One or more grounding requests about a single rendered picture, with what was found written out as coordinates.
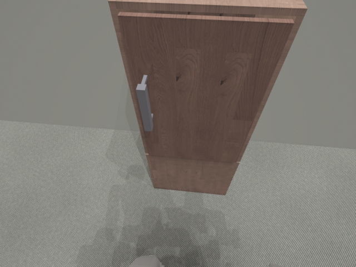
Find left robot thigh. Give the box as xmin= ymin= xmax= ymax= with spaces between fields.
xmin=129 ymin=256 xmax=164 ymax=267

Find handle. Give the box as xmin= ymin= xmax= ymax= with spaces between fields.
xmin=136 ymin=75 xmax=154 ymax=131

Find cupboard door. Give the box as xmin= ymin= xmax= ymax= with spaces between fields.
xmin=118 ymin=12 xmax=294 ymax=162

